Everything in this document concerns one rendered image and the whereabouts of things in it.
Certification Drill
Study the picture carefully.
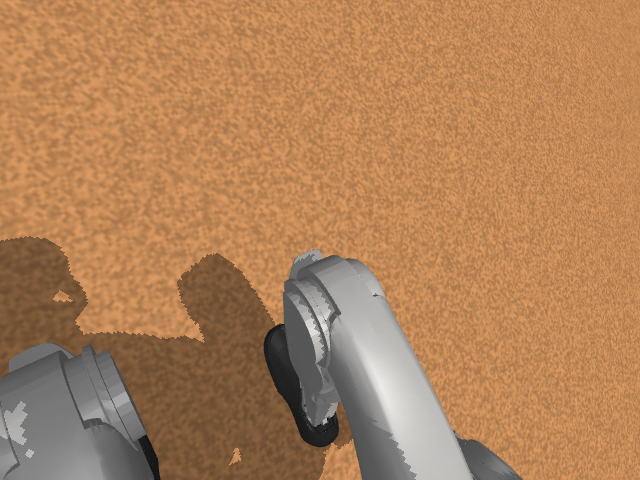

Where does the left robot foot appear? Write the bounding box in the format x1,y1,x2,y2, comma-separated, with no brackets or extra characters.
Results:
138,434,161,480

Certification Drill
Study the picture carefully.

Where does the right robot foot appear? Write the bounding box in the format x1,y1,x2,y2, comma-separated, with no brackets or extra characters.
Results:
264,324,339,447

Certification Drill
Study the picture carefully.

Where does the right robot hand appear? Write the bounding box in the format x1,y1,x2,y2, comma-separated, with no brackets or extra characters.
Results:
453,431,523,480

